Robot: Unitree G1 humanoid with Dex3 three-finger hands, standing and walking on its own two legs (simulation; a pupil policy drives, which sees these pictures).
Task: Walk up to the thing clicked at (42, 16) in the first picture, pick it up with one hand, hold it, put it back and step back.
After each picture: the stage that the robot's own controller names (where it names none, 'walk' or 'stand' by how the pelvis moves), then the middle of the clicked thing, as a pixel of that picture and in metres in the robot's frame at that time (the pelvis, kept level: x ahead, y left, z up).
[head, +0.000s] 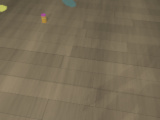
stand; (43, 18) +1.95 +0.51 -0.72
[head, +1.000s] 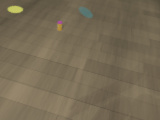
walk; (59, 25) +1.85 +0.20 -0.70
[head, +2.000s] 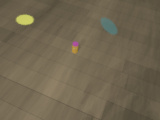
walk; (75, 47) +1.27 +0.06 -0.71
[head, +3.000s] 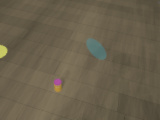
walk; (57, 85) +0.82 +0.16 -0.71
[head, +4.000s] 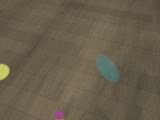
walk; (60, 117) +0.52 +0.20 -0.69
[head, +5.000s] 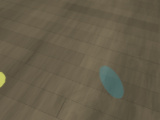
stand; out of the picture +0.36 +0.14 -0.71
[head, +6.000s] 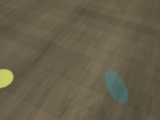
stand; out of the picture +0.38 +0.13 -0.72
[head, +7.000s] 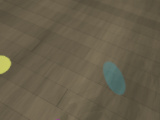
stand; out of the picture +0.41 +0.13 -0.71
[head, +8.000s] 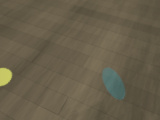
stand; out of the picture +0.41 +0.15 -0.72
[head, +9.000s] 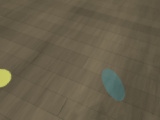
stand; out of the picture +0.40 +0.15 -0.72
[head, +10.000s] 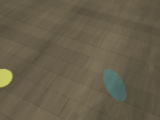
stand; out of the picture +0.40 +0.15 -0.72
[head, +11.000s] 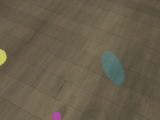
go down; (56, 118) +0.42 +0.14 -0.69
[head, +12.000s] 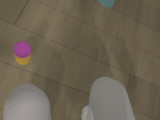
go down; (22, 54) +0.49 +0.17 -0.29
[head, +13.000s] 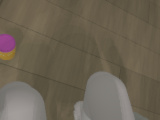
close in; (5, 48) +0.48 +0.19 -0.25
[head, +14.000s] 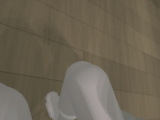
close; out of the picture +0.47 +0.22 -0.23
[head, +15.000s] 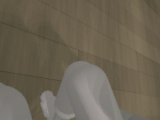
close; out of the picture +0.46 +0.21 -0.24
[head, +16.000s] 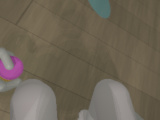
lift; (8, 71) +0.35 +0.22 -0.13
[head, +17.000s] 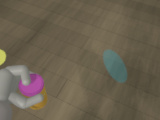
hold; (34, 92) +0.32 +0.15 +0.03
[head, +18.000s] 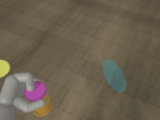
hold; (39, 99) +0.31 +0.15 +0.00
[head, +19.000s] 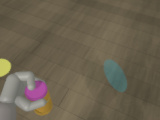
hold; (39, 98) +0.31 +0.15 +0.00
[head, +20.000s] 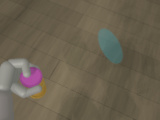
crouch; (34, 83) +0.36 +0.15 -0.06
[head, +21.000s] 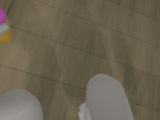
lower; out of the picture +0.52 +0.18 -0.09
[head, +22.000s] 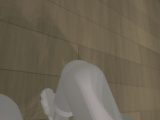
lower; out of the picture +0.46 +0.23 -0.24
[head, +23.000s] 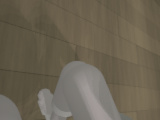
lower; out of the picture +0.46 +0.24 -0.25
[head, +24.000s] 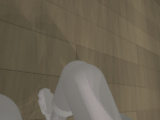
lower; out of the picture +0.47 +0.24 -0.25
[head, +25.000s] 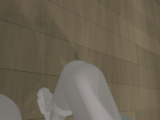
lower; out of the picture +0.47 +0.23 -0.25
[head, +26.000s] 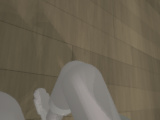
open; out of the picture +0.46 +0.21 -0.26
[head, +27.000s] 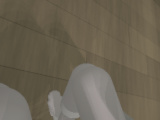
stand; out of the picture +0.46 +0.20 -0.26
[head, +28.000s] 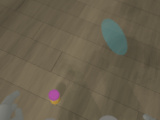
stand; (54, 97) +0.43 +0.13 -0.54
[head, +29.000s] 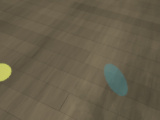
stand; out of the picture +0.40 +0.12 -0.66
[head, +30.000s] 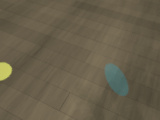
stand; out of the picture +0.39 +0.12 -0.66
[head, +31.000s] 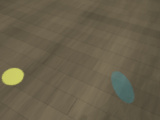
stand; out of the picture +0.42 +0.11 -0.72
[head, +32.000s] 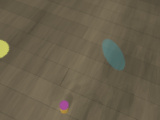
walk; (64, 107) +0.45 +0.09 -0.70
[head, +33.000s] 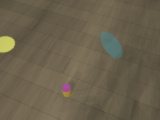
walk; (66, 90) +0.63 +0.12 -0.70
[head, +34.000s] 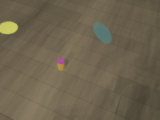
walk; (61, 64) +0.95 +0.17 -0.70
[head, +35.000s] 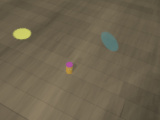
stand; (69, 68) +1.04 +0.11 -0.71
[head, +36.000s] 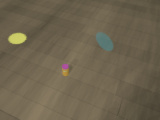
stand; (65, 70) +1.04 +0.15 -0.73
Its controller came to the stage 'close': yes
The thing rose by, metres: 0.72
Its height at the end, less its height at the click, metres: +0.00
